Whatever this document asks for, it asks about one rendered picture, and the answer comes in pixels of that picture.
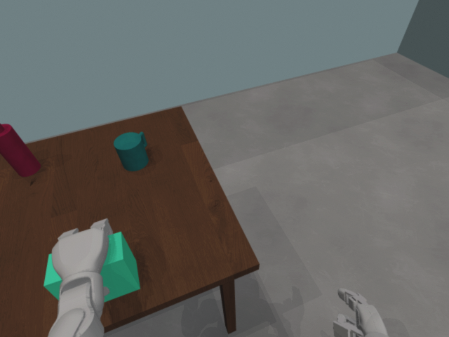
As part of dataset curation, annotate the table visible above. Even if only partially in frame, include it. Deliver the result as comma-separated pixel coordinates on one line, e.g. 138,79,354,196
0,106,260,337

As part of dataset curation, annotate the robot left forearm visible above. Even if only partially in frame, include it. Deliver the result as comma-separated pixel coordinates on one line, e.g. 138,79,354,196
48,272,105,337

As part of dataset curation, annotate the right robot hand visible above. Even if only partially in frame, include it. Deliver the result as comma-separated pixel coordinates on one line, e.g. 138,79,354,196
333,288,388,337

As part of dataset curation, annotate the left robot hand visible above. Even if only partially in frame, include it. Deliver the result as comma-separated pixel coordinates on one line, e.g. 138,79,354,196
52,218,113,299

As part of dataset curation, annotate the sponge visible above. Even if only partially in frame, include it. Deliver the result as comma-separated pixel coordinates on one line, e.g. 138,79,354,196
44,232,140,302

